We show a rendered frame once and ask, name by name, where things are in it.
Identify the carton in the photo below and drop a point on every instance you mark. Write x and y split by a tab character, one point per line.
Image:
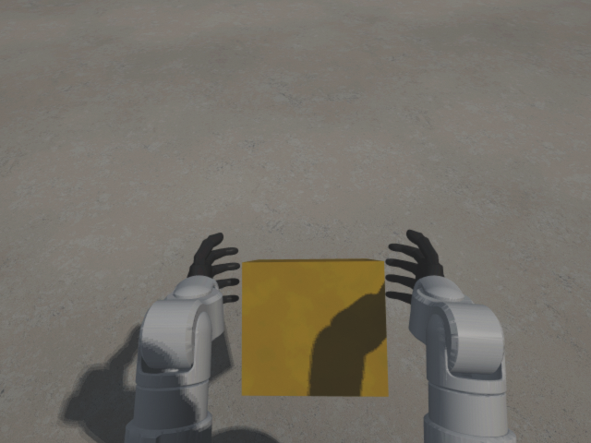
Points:
314	327

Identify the right robot forearm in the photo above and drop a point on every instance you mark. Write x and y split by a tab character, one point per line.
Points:
465	365

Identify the left robot hand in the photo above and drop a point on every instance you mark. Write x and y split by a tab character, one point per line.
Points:
205	256

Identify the right robot hand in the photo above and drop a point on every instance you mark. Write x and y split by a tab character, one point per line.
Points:
426	257

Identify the left robot forearm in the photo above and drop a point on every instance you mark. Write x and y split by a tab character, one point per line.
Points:
174	365

